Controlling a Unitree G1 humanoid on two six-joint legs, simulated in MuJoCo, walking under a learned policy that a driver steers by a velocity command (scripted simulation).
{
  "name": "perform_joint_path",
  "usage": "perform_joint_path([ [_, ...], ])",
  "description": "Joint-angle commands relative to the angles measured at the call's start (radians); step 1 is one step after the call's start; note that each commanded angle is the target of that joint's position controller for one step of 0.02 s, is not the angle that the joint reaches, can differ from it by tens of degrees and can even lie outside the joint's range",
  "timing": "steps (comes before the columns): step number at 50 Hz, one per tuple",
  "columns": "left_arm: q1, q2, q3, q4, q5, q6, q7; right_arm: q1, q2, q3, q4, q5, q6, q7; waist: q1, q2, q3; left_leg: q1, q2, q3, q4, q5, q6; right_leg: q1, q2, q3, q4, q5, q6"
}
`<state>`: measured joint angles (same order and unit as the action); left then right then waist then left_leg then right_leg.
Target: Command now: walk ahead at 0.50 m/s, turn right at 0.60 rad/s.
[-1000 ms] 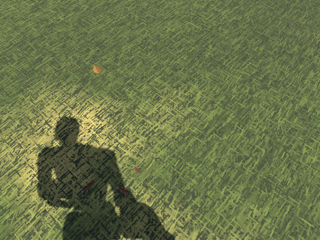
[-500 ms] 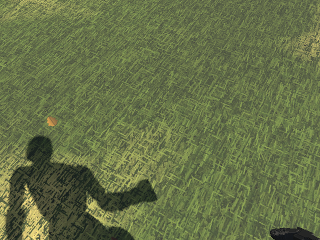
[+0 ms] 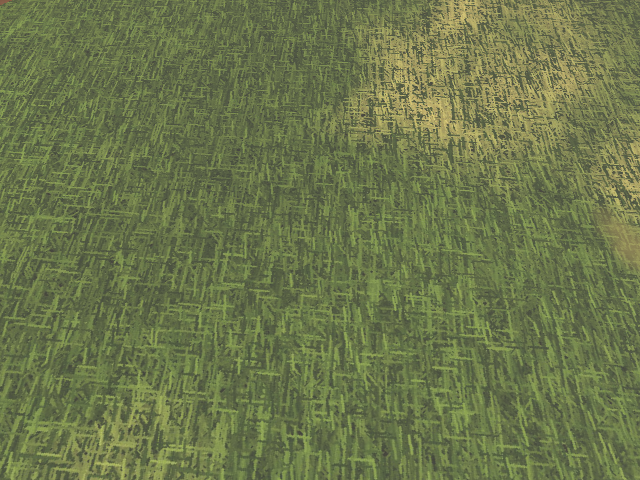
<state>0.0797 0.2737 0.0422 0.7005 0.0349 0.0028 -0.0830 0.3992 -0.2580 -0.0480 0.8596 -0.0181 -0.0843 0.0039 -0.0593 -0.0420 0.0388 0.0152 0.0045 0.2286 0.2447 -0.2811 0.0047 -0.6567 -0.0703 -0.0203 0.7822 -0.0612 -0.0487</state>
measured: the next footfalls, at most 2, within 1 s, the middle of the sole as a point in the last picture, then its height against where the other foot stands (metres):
right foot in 0.12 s outside the picture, level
left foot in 0.66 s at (323, 428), level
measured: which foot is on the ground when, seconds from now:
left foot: down 0.00-0.14, up 0.16-0.64, down 0.66-1.00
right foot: up 0.00-0.10, down 0.12-0.66, up 0.68-1.00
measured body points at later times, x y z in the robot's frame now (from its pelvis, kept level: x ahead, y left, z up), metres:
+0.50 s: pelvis +0.27 -0.06 +0.00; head +0.30 -0.09 +0.45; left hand +0.35 +0.21 -0.11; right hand +0.38 -0.35 -0.10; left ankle +0.46 +0.06 -0.68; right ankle +0.18 -0.10 -0.74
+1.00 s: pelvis +0.54 -0.12 +0.00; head +0.57 -0.13 +0.45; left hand +0.83 -0.02 -0.10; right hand +0.39 -0.36 -0.12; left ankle +0.53 +0.00 -0.74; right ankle +0.56 -0.30 -0.68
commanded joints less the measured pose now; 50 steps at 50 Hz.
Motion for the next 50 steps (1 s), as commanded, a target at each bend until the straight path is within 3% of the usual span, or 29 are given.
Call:
perform_joint_path([
  [1,-0.112,0.039,0.001,-0.1,0.006,-0.013,-0.008,-0.003,-0.163,-0.037,-0.047,0.001,-0.005,-0.009,0.006,0.129,0.042,-0.014,0.267,-0.054,-0.057,0.454,0.11,0.052,0.018,-0.065,-0.11,-0.034,-0.029],
  [4,-0.055,0.063,0.014,-0.095,0.017,-0.013,0.007,0.019,-0.204,-0.044,-0.029,-0.002,0.02,-0.018,0.041,0.152,-0.015,0.07,0.28,0.002,0.154,0.872,0.09,0.18,0.108,-0.12,-0.171,-0.202,-0.086],
  [5,0.05,0.08,0.026,-0.066,0.02,-0.021,0.017,0.017,-0.215,-0.045,-0.029,0.0,0.03,-0.019,0.088,0.145,-0.08,0.06,0.275,0.018,0.322,0.957,0.085,0.3,0.153,-0.125,-0.21,-0.225,-0.114],
  [6,0.228,0.111,0.046,-0.007,0.027,-0.03,0.031,0.005,-0.21,-0.041,-0.042,0.002,0.036,-0.019,0.169,0.094,-0.184,-0.053,0.251,0.042,0.567,0.845,0.059,0.54,0.169,-0.092,-0.278,-0.187,-0.147],
  [7,0.33,0.227,0.08,0.005,0.033,-0.028,0.048,0.026,-0.134,-0.02,-0.105,0.015,0.031,-0.007,0.189,-0.079,-0.316,-0.404,0.183,0.046,0.907,0.386,0.008,0.872,-0.088,0.283,-0.317,-0.374,-0.239],
  [8,0.303,0.305,0.098,-0.02,-0.008,-0.021,0.055,-0.027,-0.113,-0.019,-0.17,-0.001,0.024,0.004,0.149,-0.188,-0.371,-0.695,-0.001,-0.097,1.161,-0.278,-0.038,0.984,-0.285,0.775,-0.465,-0.235,-0.335],
  [9,0.326,0.278,0.095,-0.009,-0.02,-0.014,0.064,-0.141,-0.156,-0.026,-0.194,-0.008,0.022,0.006,0.189,-0.044,-0.284,-0.797,0.044,-0.233,1.185,-0.199,-0.029,0.953,-0.254,0.66,-0.474,-0.075,-0.326],
  [10,0.29,0.228,0.082,0.012,-0.025,-0.016,0.074,-0.146,-0.125,-0.013,-0.193,0.004,0.012,0.007,0.147,-0.012,-0.166,-0.794,0.088,-0.238,1.118,-0.113,-0.021,0.829,-0.228,0.513,-0.465,0.05,-0.305],
  [11,0.248,0.177,0.068,0.015,-0.026,-0.022,0.078,-0.123,-0.119,-0.01,-0.176,0.001,0.01,0.005,0.097,0.031,-0.094,-0.729,0.121,-0.242,1.01,-0.081,-0.018,0.697,-0.168,0.418,-0.48,0.145,-0.258],
  [12,0.208,0.15,0.058,0.012,-0.032,-0.028,0.081,-0.107,-0.122,-0.011,-0.172,-0.016,0.023,0.005,0.056,0.025,-0.065,-0.663,0.134,-0.248,0.952,-0.079,-0.026,0.602,-0.119,0.361,-0.496,0.192,-0.235],
  [14,0.178,0.13,0.048,0.0,-0.034,-0.045,0.077,-0.066,-0.119,-0.011,-0.158,-0.034,0.056,0.012,0.022,0.006,-0.083,-0.582,0.129,-0.24,0.904,-0.066,-0.043,0.518,-0.073,0.31,-0.525,0.236,-0.232],
  [17,0.228,0.157,0.057,0.02,-0.031,-0.057,0.071,-0.13,-0.099,-0.007,-0.179,-0.03,0.073,0.017,0.034,0.012,-0.056,-0.619,0.119,-0.226,0.805,0.024,-0.061,0.477,-0.045,0.302,-0.571,0.161,-0.236],
  [22,0.332,0.16,0.06,0.05,-0.033,-0.061,0.072,-0.325,-0.096,-0.003,-0.236,-0.025,0.069,0.018,0.105,-0.009,-0.002,-0.721,0.097,-0.241,0.583,0.199,-0.068,0.557,-0.036,0.342,-0.579,0.1,-0.21],
  [27,0.399,0.178,0.065,0.065,-0.023,-0.06,0.085,-0.452,-0.098,0.007,-0.287,-0.013,0.049,0.026,0.149,-0.021,0.006,-0.686,0.04,-0.243,0.413,0.228,-0.047,0.646,-0.05,0.384,-0.494,0.243,-0.189],
  [30,0.343,0.2,0.069,0.053,-0.02,-0.059,0.093,-0.364,-0.125,-0.001,-0.274,-0.008,0.037,0.017,0.092,-0.043,-0.006,-0.477,0.003,-0.248,0.312,0.157,-0.012,0.601,-0.054,0.413,-0.425,0.321,-0.134],
  [31,0.317,0.208,0.07,0.048,-0.019,-0.061,0.09,-0.274,-0.146,-0.011,-0.247,-0.008,0.033,0.007,0.05,-0.04,-0.041,-0.338,-0.027,-0.233,0.289,0.114,0.004,0.567,-0.033,0.409,-0.343,0.415,-0.112],
  [32,0.298,0.201,0.066,0.049,-0.027,-0.067,0.082,-0.143,-0.172,-0.024,-0.211,-0.013,0.021,-0.006,-0.021,0.01,-0.109,-0.148,-0.012,-0.239,0.226,0.135,0.028,0.519,0.03,0.361,-0.165,0.434,-0.086],
  [33,0.302,0.135,0.047,0.024,-0.037,-0.075,0.073,0.015,-0.242,-0.04,-0.201,-0.034,0.011,-0.024,-0.078,0.111,-0.254,0.086,0.188,-0.438,0.187,-0.064,0.076,0.402,0.097,0.289,0.113,0.214,-0.061],
  [34,0.402,0.05,0.03,-0.006,-0.055,-0.073,0.075,0.019,-0.33,-0.057,-0.209,-0.049,0.02,-0.029,-0.01,0.34,-0.338,0.279,0.444,-0.898,0.067,-0.153,0.17,0.103,0.255,0.172,0.371,-0.483,-0.028],
  [35,0.41,0.13,0.036,0.018,-0.018,-0.059,0.084,-0.037,-0.27,-0.053,-0.21,-0.028,0.032,-0.022,0.026,0.262,-0.276,0.184,0.446,-1.015,0.035,-0.26,0.199,0.007,0.166,0.165,0.482,-0.455,-0.037],
  [36,0.346,0.145,0.041,0.029,-0.008,-0.051,0.078,-0.104,-0.175,-0.031,-0.221,-0.019,0.034,-0.018,0.035,0.138,-0.144,0.047,0.402,-0.855,0.021,-0.258,0.183,0.01,0.117,0.152,0.486,-0.361,-0.035],
  [37,0.293,0.132,0.038,0.027,-0.008,-0.046,0.068,-0.138,-0.125,-0.018,-0.214,-0.016,0.032,-0.013,0.04,0.08,-0.068,-0.053,0.343,-0.689,0.003,-0.139,0.163,0.033,0.085,0.136,0.443,-0.299,-0.026],
  [38,0.274,0.118,0.037,0.026,-0.006,-0.038,0.058,-0.143,-0.113,-0.013,-0.203,-0.017,0.028,-0.014,0.049,0.113,-0.043,-0.102,0.298,-0.572,-0.014,-0.026,0.14,0.055,0.06,0.124,0.406,-0.276,-0.018],
  [40,0.272,0.103,0.033,0.027,0.001,-0.017,0.04,-0.118,-0.113,-0.012,-0.174,-0.008,0.01,-0.011,0.061,0.161,-0.031,-0.147,0.26,-0.434,-0.033,0.173,0.131,0.085,0.047,0.103,0.39,-0.255,-0.005],
  [42,0.229,0.089,0.029,0.006,0.0,-0.007,0.03,-0.092,-0.12,-0.017,-0.153,0.001,-0.008,-0.002,0.065,0.152,-0.033,-0.13,0.266,-0.36,-0.046,0.308,0.143,0.044,0.039,0.097,0.379,-0.219,-0.001],
  [46,0.093,0.068,0.017,-0.045,0.002,-0.006,0.015,-0.056,-0.123,-0.021,-0.121,0.003,-0.011,0.0,0.048,0.137,-0.005,-0.093,0.259,-0.224,-0.074,0.396,0.149,-0.056,0.018,0.069,0.272,-0.1,0.016],
  [50,-0.045,0.034,-0.002,-0.089,-0.002,-0.014,-0.003,-0.037,-0.135,-0.024,-0.097,0.002,-0.009,-0.001,0.022,0.135,0.026,-0.097,0.233,-0.103,-0.078,0.405,0.122,0.011,0.016,-0.004,0.02,0.035,0.005],
])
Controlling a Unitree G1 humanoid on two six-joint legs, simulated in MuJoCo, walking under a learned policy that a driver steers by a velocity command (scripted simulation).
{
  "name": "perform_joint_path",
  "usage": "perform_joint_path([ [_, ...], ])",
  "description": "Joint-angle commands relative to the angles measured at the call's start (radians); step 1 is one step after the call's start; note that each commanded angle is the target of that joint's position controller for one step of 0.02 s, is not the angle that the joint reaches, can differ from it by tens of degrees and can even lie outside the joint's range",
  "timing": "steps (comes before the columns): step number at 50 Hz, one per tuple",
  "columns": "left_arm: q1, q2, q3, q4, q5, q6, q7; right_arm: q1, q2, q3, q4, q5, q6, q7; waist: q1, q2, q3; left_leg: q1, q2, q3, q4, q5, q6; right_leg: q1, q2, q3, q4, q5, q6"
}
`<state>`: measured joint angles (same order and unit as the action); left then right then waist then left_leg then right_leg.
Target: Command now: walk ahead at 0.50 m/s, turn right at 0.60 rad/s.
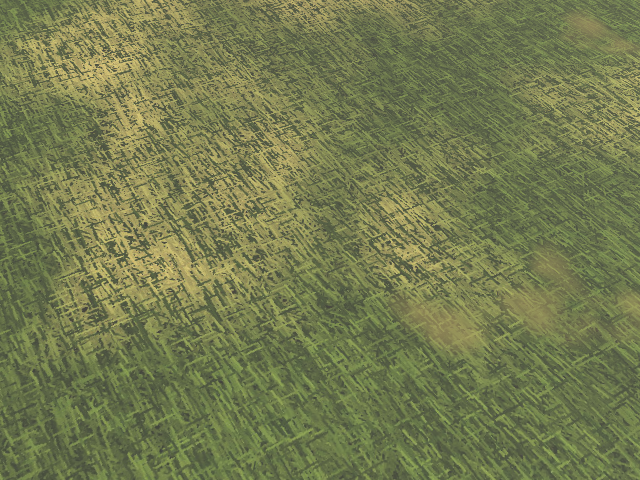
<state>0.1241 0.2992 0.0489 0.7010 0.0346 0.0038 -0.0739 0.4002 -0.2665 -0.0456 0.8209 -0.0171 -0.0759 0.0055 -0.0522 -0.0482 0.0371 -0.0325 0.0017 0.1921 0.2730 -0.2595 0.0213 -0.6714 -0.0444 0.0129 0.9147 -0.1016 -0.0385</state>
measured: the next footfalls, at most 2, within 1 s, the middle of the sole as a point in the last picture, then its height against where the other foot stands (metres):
right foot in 0.16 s outside the picture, level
left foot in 0.72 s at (326, 416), level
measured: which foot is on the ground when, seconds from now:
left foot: down 0.00-0.16, up 0.18-0.70, down 0.72-1.00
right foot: up 0.00-0.14, down 0.16-0.72, up 0.74-1.00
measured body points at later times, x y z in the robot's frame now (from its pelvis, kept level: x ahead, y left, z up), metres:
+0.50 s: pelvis +0.27 -0.07 +0.00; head +0.30 -0.09 +0.45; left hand +0.36 +0.20 -0.12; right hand +0.36 -0.36 -0.11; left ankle +0.44 +0.06 -0.68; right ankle +0.21 -0.11 -0.74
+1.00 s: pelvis +0.56 -0.10 +0.00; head +0.59 -0.09 +0.45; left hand +0.75 +0.11 -0.13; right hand +0.49 -0.36 -0.12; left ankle +0.57 -0.02 -0.74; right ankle +0.56 -0.26 -0.67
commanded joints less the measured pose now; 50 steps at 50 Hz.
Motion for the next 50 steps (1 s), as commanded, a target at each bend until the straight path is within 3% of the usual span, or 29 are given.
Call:
perform_joint_path([
  [1,-0.117,0.009,-0.011,-0.099,0.0,-0.015,-0.016,-0.026,-0.137,-0.03,-0.051,0.002,-0.016,-0.005,0.009,0.141,0.035,-0.037,0.244,-0.053,-0.107,0.392,0.1,0.045,-0.008,-0.058,-0.159,0.068,-0.014],
  [4,-0.158,0.02,-0.009,-0.118,0.008,-0.013,-0.016,0.012,-0.161,-0.036,-0.024,0.001,-0.002,-0.013,0.002,0.138,0.047,0.047,0.27,-0.011,-0.058,0.513,0.084,0.084,0.014,-0.106,-0.256,-0.014,-0.051],
  [6,-0.121,0.036,0.0,-0.112,0.016,-0.012,-0.005,0.024,-0.191,-0.041,-0.01,-0.001,0.012,-0.02,0.027,0.154,0.007,0.101,0.277,0.029,0.081,0.828,0.071,0.176,0.077,-0.146,-0.292,-0.126,-0.09],
  [7,-0.046,0.051,0.009,-0.092,0.018,-0.016,0.003,0.026,-0.207,-0.043,-0.006,-0.001,0.022,-0.022,0.062,0.155,-0.044,0.112,0.278,0.043,0.216,0.951,0.069,0.264,0.118,-0.154,-0.314,-0.169,-0.115],
  [8,0.103,0.071,0.024,-0.046,0.023,-0.025,0.014,0.013,-0.212,-0.042,-0.012,0.004,0.03,-0.023,0.132,0.128,-0.129,0.048,0.264,0.066,0.424,0.926,0.055,0.455,0.154,-0.146,-0.384,-0.144,-0.146],
  [9,0.274,0.142,0.053,0.003,0.031,-0.028,0.033,0.012,-0.19,-0.034,-0.041,-0.002,0.031,-0.021,0.2,0.033,-0.243,-0.15,0.239,0.072,0.718,0.637,0.023,0.718,0.044,0.031,-0.43,-0.236,-0.191],
  [10,0.234,0.253,0.078,-0.014,0.01,-0.021,0.048,0.038,-0.068,-0.009,-0.116,-0.005,0.027,0.001,0.111,-0.212,-0.304,-0.589,0.06,0.035,1.045,-0.279,-0.037,0.988,-0.251,0.546,-0.498,-0.272,-0.303],
  [11,0.288,0.256,0.082,-0.035,-0.018,-0.015,0.054,-0.073,-0.152,-0.024,-0.147,-0.013,0.025,0.001,0.182,-0.083,-0.353,-0.7,0.014,-0.171,1.151,-0.288,-0.041,1.009,-0.297,0.751,-0.597,-0.157,-0.346],
  [12,0.262,0.223,0.076,-0.004,-0.022,-0.014,0.064,-0.142,-0.144,-0.021,-0.167,0.0,0.017,0.004,0.161,-0.022,-0.217,-0.757,0.07,-0.211,1.117,-0.168,-0.03,0.927,-0.264,0.566,-0.599,-0.016,-0.326],
  [13,0.226,0.173,0.064,0.008,-0.028,-0.018,0.069,-0.131,-0.127,-0.011,-0.156,0.003,0.006,0.002,0.115,0.02,-0.117,-0.71,0.102,-0.204,1.017,-0.105,-0.027,0.783,-0.222,0.457,-0.608,0.127,-0.296],
  [14,0.181,0.142,0.055,0.006,-0.027,-0.025,0.072,-0.12,-0.126,-0.012,-0.143,-0.007,0.011,0.0,0.072,0.045,-0.075,-0.646,0.124,-0.21,0.946,-0.093,-0.032,0.683,-0.167,0.382,-0.622,0.201,-0.262],
  [16,0.136,0.105,0.039,-0.001,-0.034,-0.04,0.071,-0.069,-0.122,-0.012,-0.127,-0.031,0.045,0.004,0.018,0.024,-0.078,-0.537,0.132,-0.214,0.88,-0.096,-0.054,0.565,-0.11,0.307,-0.652,0.283,-0.249],
  [18,0.161,0.117,0.043,0.013,-0.035,-0.054,0.065,-0.085,-0.104,-0.01,-0.131,-0.033,0.064,0.012,0.015,0.031,-0.072,-0.534,0.123,-0.198,0.822,-0.065,-0.07,0.52,-0.081,0.284,-0.679,0.274,-0.254],
  [21,0.22,0.12,0.043,0.041,-0.031,-0.062,0.063,-0.184,-0.085,-0.005,-0.154,-0.028,0.068,0.017,0.047,0.024,-0.022,-0.601,0.125,-0.185,0.695,0.069,-0.077,0.514,-0.068,0.269,-0.734,0.193,-0.235],
  [25,0.305,0.106,0.035,0.084,-0.033,-0.072,0.065,-0.308,-0.079,-0.002,-0.181,-0.023,0.06,0.022,0.1,0.005,0.003,-0.652,0.113,-0.184,0.529,0.223,-0.06,0.609,-0.068,0.25,-0.736,0.245,-0.192],
  [31,0.383,0.121,0.03,0.134,-0.018,-0.075,0.082,-0.452,-0.08,0.004,-0.231,-0.014,0.042,0.032,0.146,-0.007,0.041,-0.644,0.056,-0.159,0.356,0.222,-0.008,0.748,-0.112,0.255,-0.686,0.372,-0.173],
  [34,0.335,0.143,0.031,0.143,-0.014,-0.079,0.091,-0.337,-0.102,-0.008,-0.199,-0.012,0.033,0.022,0.076,-0.028,0.015,-0.427,-0.006,-0.14,0.276,0.12,0.042,0.733,-0.114,0.225,-0.589,0.629,-0.129],
  [35,0.325,0.152,0.032,0.149,-0.011,-0.08,0.089,-0.225,-0.121,-0.019,-0.161,-0.011,0.028,0.01,0.027,-0.02,-0.044,-0.287,-0.043,-0.124,0.25,0.091,0.062,0.728,-0.093,0.203,-0.461,0.76,-0.115],
  [36,0.309,0.147,0.028,0.151,-0.014,-0.082,0.086,-0.071,-0.144,-0.03,-0.117,-0.016,0.018,-0.004,-0.049,0.012,-0.13,-0.074,-0.014,-0.148,0.204,0.129,0.091,0.651,-0.05,0.161,-0.266,0.715,-0.097],
  [37,0.326,0.086,0.01,0.118,-0.028,-0.089,0.082,0.082,-0.225,-0.049,-0.099,-0.038,0.011,-0.02,-0.094,0.119,-0.265,0.191,0.213,-0.416,0.186,-0.001,0.153,0.443,0.022,0.118,0.038,0.399,-0.071],
  [38,0.439,0.035,0.006,0.123,-0.045,-0.086,0.079,0.1,-0.297,-0.07,-0.08,-0.039,0.018,-0.011,-0.032,0.336,-0.333,0.328,0.432,-0.875,0.07,0.033,0.279,0.17,0.207,0.06,0.33,-0.394,-0.036],
  [39,0.374,0.098,0.014,0.133,-0.007,-0.082,0.084,0.026,-0.208,-0.052,-0.082,-0.004,0.025,0.001,-0.006,0.175,-0.215,0.216,0.389,-0.897,0.022,-0.033,0.264,0.09,0.144,0.141,0.396,-0.365,-0.053],
  [40,0.303,0.093,0.014,0.124,-0.008,-0.081,0.077,-0.065,-0.147,-0.038,-0.092,0.004,0.024,0.005,0.021,0.101,-0.091,0.078,0.356,-0.722,0.007,-0.02,0.246,0.082,0.097,0.128,0.369,-0.28,-0.052],
  [41,0.257,0.077,0.007,0.115,-0.008,-0.08,0.07,-0.108,-0.107,-0.028,-0.092,-0.003,0.019,0.009,0.032,0.065,-0.046,-0.004,0.304,-0.613,-0.021,0.058,0.221,0.099,0.061,0.106,0.318,-0.234,-0.05],
  [42,0.242,0.069,0.006,0.112,-0.003,-0.072,0.064,-0.114,-0.092,-0.021,-0.079,-0.003,0.014,0.007,0.048,0.09,-0.022,-0.053,0.265,-0.532,-0.04,0.139,0.201,0.116,0.037,0.088,0.278,-0.219,-0.044],
  [43,0.255,0.058,0.002,0.118,0.004,-0.06,0.058,-0.113,-0.082,-0.016,-0.064,0.0,0.008,0.007,0.066,0.114,-0.022,-0.093,0.233,-0.471,-0.06,0.197,0.186,0.152,0.023,0.075,0.246,-0.209,-0.033],
  [45,0.263,0.037,-0.003,0.13,0.001,-0.046,0.049,-0.075,-0.089,-0.018,-0.038,0.002,-0.011,0.009,0.07,0.122,-0.03,-0.105,0.226,-0.397,-0.087,0.288,0.184,0.159,0.026,0.069,0.22,-0.193,-0.022],
  [47,0.2,0.028,-0.007,0.116,-0.001,-0.04,0.043,-0.051,-0.103,-0.021,-0.016,0.004,-0.021,0.008,0.064,0.124,0.002,-0.1,0.224,-0.329,-0.129,0.296,0.176,0.089,0.014,0.072,0.177,-0.134,-0.013],
  [50,0.074,0.021,-0.011,0.079,-0.004,-0.039,0.036,-0.022,-0.091,-0.017,0.009,0.002,-0.023,0.008,0.041,0.12,0.034,-0.072,0.199,-0.227,-0.156,0.352,0.15,0.011,0.004,0.055,0.05,-0.019,0.0],
])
